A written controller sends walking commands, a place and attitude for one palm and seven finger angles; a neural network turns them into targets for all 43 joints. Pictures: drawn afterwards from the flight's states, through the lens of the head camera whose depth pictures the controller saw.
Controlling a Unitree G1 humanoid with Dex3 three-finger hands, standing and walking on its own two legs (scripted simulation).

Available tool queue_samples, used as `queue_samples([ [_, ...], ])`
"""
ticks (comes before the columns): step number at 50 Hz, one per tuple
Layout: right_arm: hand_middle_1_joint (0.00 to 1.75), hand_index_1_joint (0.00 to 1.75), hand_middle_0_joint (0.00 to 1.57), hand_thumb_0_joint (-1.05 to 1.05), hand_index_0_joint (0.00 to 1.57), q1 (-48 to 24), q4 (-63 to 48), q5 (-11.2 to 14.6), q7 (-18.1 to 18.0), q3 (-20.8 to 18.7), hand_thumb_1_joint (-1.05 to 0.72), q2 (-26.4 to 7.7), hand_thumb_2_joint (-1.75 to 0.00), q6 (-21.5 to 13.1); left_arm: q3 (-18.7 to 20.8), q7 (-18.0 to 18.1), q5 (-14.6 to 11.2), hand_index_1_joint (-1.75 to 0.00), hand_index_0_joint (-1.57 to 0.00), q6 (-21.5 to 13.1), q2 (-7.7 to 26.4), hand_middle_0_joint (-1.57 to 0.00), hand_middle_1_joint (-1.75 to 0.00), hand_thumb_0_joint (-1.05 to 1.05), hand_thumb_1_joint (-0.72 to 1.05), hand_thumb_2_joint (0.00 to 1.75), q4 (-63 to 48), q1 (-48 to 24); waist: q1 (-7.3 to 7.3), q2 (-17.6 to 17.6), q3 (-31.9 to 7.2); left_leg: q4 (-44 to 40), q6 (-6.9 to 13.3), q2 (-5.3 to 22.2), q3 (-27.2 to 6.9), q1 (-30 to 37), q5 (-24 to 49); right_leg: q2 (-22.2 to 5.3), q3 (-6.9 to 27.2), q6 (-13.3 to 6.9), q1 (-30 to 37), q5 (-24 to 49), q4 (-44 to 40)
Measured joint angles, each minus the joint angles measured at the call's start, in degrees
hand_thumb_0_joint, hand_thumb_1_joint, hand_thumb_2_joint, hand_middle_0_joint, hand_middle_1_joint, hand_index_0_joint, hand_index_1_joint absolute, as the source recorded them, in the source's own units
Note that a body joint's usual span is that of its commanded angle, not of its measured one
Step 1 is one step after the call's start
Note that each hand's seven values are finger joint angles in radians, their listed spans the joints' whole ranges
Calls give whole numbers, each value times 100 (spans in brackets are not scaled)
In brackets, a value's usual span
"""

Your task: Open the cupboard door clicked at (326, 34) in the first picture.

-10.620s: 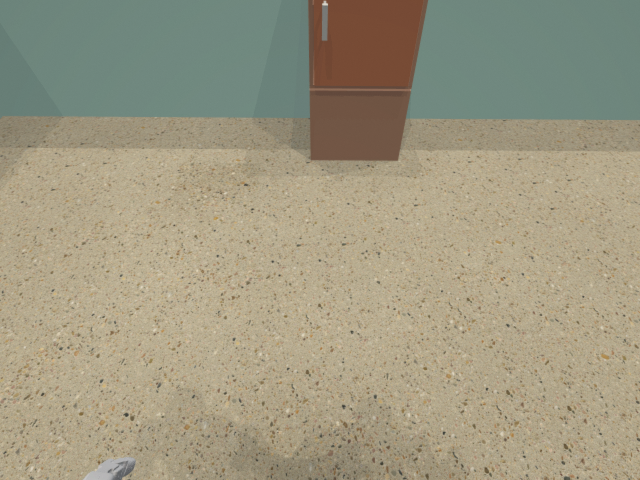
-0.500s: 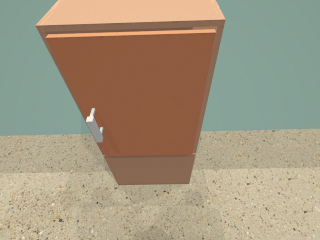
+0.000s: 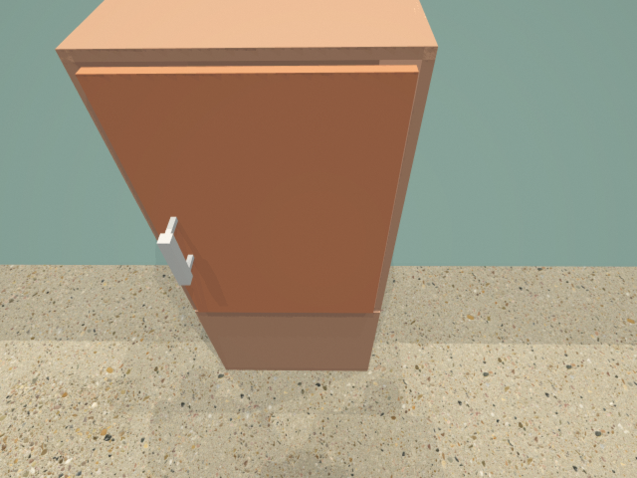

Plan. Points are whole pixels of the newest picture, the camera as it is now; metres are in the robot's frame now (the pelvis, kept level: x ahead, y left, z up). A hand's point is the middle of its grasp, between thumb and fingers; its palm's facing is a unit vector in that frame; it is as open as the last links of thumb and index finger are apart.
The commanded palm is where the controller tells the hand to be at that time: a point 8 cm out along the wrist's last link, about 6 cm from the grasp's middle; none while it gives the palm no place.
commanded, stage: come to a stop and stand still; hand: left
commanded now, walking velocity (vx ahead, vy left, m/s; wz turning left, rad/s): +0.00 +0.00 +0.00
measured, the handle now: (179, 251) +0.48 +0.29 -0.07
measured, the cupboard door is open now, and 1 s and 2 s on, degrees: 0 0 0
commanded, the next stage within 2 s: look again from close up in 0.18 s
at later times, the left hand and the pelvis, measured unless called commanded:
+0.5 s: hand out of the picture +0.01 +0.19 -0.17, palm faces +0.04 -0.98 -0.21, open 7.4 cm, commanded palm none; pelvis -0.01 +0.01 +0.00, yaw +0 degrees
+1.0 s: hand out of the picture +0.00 +0.19 -0.17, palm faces +0.05 -0.98 -0.20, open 7.4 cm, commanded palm none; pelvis -0.01 +0.01 +0.00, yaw +1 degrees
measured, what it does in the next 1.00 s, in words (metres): stands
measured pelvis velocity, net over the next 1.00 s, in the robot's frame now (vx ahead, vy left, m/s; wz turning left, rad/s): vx -0.01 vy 0.01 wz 0.01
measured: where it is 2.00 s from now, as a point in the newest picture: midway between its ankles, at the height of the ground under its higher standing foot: outside the picture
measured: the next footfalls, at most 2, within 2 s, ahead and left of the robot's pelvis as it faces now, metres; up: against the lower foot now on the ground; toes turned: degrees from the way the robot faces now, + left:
none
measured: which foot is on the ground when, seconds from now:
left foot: down 0.00-1.00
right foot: down 0.00-1.00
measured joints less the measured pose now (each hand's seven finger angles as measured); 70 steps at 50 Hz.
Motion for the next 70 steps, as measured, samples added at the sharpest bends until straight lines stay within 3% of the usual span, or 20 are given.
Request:
queue_samples([
  [53,30,30,20,0,20,66,-11,14,-21,-40,-91,82,-90,30,59,23,-3,-30,-20,66,-6,-20,-30,0,91,90,-30,50,65,-127,39,27,127,-156,-20,-129,135,-162,-15,116,-97,144,8],
  [58,30,30,20,0,20,-113,-482,67,48,-155,-91,-118,-90,118,-32,152,36,-30,-20,-75,-178,-20,-30,0,91,90,-208,140,-45,183,248,831,262,-113,54,-675,-182,-111,-4,176,-307,179,252],
  [64,30,30,20,0,20,42,-634,10,78,-144,-93,-29,-90,117,-41,125,25,-30,-20,151,-105,-20,-30,1,91,90,-266,235,-61,8,40,787,453,-322,133,-550,-4,-322,76,341,-270,110,450],
  [70,30,30,20,0,20,197,-675,-27,114,-97,-94,-19,-90,108,-41,56,45,-30,-20,152,-29,-20,-30,1,91,90,-388,253,-43,-63,-78,533,571,-439,174,-593,221,-421,112,407,-325,339,222],
])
